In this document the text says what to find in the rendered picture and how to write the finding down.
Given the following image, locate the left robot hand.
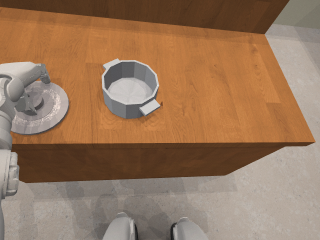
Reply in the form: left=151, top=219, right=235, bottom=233
left=0, top=61, right=51, bottom=116

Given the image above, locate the lid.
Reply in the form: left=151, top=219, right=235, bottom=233
left=10, top=81, right=69, bottom=135

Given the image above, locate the robot shin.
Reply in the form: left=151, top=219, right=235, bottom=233
left=116, top=212, right=129, bottom=218
left=176, top=217, right=189, bottom=225

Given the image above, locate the left robot upper arm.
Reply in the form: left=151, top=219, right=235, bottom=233
left=0, top=149, right=20, bottom=240

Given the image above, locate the table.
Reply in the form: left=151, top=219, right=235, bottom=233
left=0, top=0, right=316, bottom=183

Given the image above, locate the knob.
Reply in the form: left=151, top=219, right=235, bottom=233
left=27, top=91, right=44, bottom=111

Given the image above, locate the pot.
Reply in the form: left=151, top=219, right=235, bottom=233
left=101, top=58, right=160, bottom=119

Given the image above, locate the robot left forearm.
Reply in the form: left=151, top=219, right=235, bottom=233
left=0, top=72, right=25, bottom=152

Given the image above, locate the robot left shin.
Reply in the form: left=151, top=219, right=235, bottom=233
left=116, top=212, right=129, bottom=218

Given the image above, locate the robot right shin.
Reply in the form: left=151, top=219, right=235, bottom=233
left=176, top=217, right=189, bottom=225

